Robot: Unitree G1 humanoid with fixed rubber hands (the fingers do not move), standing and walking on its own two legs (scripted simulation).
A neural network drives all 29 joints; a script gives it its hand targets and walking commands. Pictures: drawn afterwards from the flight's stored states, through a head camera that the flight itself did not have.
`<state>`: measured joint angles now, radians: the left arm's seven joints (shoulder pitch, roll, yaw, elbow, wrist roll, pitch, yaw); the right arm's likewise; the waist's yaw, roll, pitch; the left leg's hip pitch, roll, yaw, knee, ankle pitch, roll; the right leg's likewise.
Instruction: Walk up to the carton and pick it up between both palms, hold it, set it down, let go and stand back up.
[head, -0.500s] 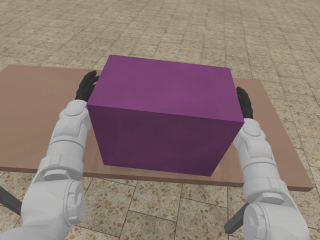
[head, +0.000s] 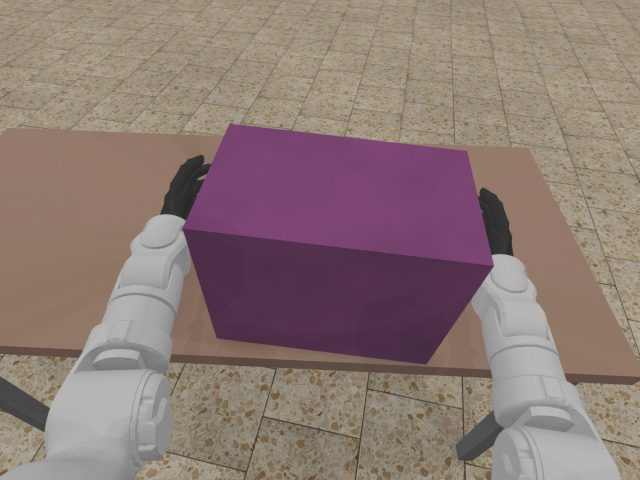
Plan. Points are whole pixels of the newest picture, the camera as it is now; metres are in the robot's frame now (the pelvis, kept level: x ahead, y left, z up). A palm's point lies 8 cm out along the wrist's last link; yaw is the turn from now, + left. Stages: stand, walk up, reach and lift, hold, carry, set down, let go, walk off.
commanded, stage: set down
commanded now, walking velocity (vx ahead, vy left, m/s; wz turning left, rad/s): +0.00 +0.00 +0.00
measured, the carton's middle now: (333, 251) +0.41 -0.02 +0.06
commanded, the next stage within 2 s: none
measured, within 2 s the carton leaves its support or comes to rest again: rests again in 0.74 s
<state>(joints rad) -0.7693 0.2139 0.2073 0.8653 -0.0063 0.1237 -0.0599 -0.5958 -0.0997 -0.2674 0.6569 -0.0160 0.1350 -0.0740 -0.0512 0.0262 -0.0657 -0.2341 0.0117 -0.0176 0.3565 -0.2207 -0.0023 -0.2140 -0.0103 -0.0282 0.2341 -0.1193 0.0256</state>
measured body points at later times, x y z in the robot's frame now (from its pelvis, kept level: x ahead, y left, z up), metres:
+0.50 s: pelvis -0.01 +0.00 +0.00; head +0.01 -0.01 +0.45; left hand +0.43 +0.18 +0.10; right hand +0.38 -0.22 +0.08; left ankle -0.03 +0.11 -0.75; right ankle -0.01 -0.14 -0.75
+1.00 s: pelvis -0.02 -0.01 +0.00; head +0.03 +0.01 +0.45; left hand +0.43 +0.19 +0.08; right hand +0.38 -0.21 +0.08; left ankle -0.03 +0.11 -0.75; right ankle -0.01 -0.14 -0.75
